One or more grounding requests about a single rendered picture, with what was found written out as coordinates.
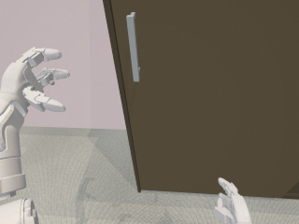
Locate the left robot forearm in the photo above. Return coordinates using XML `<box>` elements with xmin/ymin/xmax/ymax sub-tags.
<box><xmin>0</xmin><ymin>92</ymin><xmax>28</xmax><ymax>201</ymax></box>

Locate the left robot upper arm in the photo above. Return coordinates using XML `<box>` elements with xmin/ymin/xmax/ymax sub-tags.
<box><xmin>0</xmin><ymin>198</ymin><xmax>39</xmax><ymax>224</ymax></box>

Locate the robot left hand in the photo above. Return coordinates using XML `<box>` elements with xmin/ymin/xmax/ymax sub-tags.
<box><xmin>0</xmin><ymin>47</ymin><xmax>70</xmax><ymax>112</ymax></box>

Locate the robot right hand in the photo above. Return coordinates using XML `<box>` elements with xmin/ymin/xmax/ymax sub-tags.
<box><xmin>215</xmin><ymin>177</ymin><xmax>252</xmax><ymax>224</ymax></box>

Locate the wardrobe door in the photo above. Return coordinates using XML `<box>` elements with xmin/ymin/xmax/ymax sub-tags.
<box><xmin>287</xmin><ymin>182</ymin><xmax>299</xmax><ymax>193</ymax></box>
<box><xmin>110</xmin><ymin>0</ymin><xmax>299</xmax><ymax>198</ymax></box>

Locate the handle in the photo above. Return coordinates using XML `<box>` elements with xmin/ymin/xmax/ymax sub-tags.
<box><xmin>126</xmin><ymin>12</ymin><xmax>140</xmax><ymax>82</ymax></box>

